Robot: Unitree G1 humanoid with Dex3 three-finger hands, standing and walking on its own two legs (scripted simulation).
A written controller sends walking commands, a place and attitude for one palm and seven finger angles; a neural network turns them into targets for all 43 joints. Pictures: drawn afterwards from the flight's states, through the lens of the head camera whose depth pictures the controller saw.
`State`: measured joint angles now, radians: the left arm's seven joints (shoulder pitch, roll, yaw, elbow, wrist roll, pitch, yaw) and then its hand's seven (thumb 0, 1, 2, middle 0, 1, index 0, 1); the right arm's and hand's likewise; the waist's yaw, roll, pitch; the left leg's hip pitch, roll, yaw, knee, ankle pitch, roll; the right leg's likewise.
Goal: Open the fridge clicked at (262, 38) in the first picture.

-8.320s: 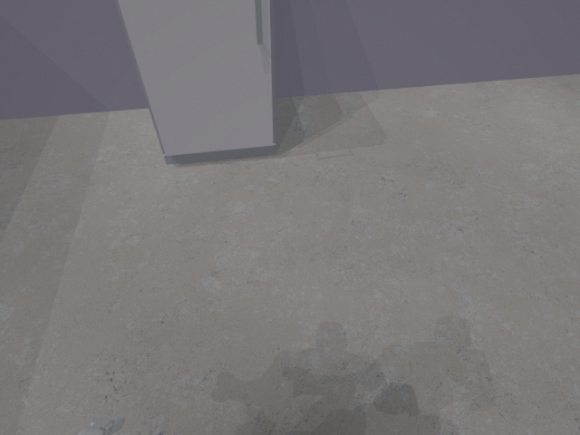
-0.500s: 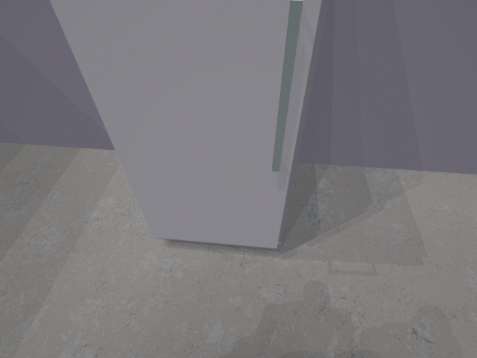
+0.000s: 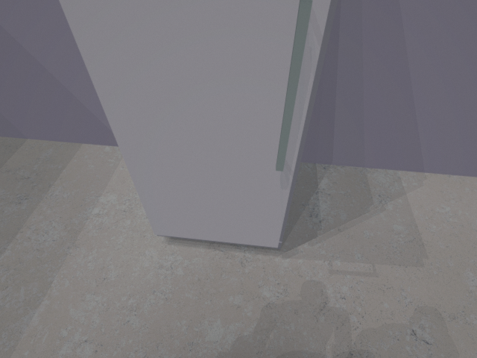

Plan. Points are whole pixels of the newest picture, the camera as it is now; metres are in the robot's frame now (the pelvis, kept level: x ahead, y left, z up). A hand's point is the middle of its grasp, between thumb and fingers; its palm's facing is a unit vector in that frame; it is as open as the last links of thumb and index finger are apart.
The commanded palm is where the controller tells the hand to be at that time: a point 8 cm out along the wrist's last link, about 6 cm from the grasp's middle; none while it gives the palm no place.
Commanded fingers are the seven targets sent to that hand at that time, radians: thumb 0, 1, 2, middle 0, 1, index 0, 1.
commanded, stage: look again from close up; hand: right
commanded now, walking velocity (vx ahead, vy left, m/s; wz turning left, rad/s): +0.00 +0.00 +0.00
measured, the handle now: (289, 98) +0.66 -0.08 +0.09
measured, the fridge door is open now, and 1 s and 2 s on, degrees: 0 0 0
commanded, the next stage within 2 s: shuffle to correct the standing spot in 0.34 s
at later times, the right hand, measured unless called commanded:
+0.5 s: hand out of the picture -0.01 -0.15 -0.18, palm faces +0.02 +0.99 -0.16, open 7.3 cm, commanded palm none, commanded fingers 0.00 -0.90 -0.90 0.20 0.30 0.20 0.30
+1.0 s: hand out of the picture +0.03 -0.13 -0.19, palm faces +0.06 +0.99 -0.10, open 7.3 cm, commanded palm none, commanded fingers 0.00 -0.90 -0.90 0.20 0.30 0.20 0.30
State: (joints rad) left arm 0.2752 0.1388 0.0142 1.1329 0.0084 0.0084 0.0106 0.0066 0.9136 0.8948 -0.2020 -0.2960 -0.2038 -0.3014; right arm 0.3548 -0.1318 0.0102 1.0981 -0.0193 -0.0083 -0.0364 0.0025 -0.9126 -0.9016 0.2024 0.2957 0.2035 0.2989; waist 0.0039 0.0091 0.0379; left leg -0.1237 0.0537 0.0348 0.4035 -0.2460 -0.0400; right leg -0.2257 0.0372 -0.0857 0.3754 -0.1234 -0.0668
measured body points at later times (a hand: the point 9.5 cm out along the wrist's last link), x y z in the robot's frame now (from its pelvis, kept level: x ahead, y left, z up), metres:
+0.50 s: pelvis +0.01 +0.01 +0.00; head +0.02 +0.00 +0.45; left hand +0.00 +0.22 -0.16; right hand -0.01 -0.20 -0.16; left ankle -0.02 +0.14 -0.74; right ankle +0.05 -0.07 -0.74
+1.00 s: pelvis +0.10 +0.02 -0.01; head +0.13 +0.00 +0.44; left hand +0.10 +0.24 -0.16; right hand +0.03 -0.19 -0.18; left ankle +0.03 +0.14 -0.67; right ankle +0.08 -0.07 -0.74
